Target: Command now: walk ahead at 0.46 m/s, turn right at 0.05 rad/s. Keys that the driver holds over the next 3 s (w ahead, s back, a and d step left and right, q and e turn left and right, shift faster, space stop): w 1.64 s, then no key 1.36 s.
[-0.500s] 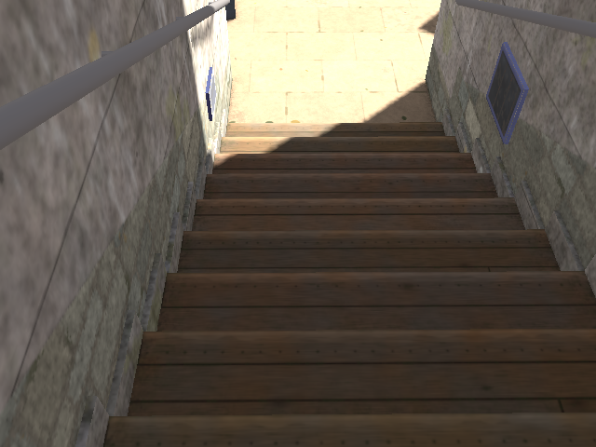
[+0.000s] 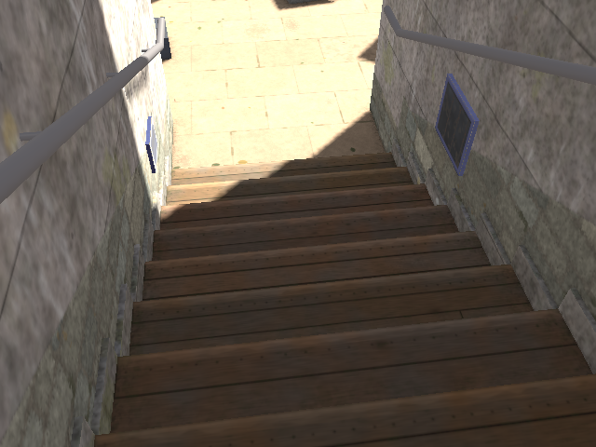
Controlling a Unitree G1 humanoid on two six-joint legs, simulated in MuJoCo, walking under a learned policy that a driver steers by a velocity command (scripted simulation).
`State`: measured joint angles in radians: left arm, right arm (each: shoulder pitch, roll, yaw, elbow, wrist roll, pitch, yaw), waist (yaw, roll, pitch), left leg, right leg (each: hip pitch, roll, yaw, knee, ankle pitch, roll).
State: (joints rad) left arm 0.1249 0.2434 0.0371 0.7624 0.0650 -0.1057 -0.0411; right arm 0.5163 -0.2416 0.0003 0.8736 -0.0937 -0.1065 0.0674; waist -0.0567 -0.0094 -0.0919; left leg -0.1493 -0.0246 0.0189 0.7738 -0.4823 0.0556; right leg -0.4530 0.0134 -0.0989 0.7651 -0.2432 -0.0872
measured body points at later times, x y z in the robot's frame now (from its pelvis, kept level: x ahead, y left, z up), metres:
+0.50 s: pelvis +0.25 +0.02 -0.14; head +0.26 +0.02 +0.31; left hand +0.22 +0.25 -0.29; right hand +0.31 -0.22 -0.27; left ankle +0.26 +0.10 -0.87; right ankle +0.14 -0.11 -0.68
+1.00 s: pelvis +0.52 -0.09 -0.29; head +0.53 -0.10 +0.16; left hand +0.64 +0.14 -0.42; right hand +0.39 -0.29 -0.44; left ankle +0.39 +0.06 -0.78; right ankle +0.56 -0.19 -1.02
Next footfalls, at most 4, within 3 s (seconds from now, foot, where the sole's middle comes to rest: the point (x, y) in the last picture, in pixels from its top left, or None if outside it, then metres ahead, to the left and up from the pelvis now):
0.38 left None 0.30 0.10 -0.90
0.88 right None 0.60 -0.19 -1.05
1.50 left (266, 375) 0.95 0.07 -1.20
2.04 right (340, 324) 1.24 -0.21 -1.36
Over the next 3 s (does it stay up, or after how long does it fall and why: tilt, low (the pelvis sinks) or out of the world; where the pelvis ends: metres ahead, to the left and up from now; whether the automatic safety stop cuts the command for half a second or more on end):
stays up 1.18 -0.16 -0.57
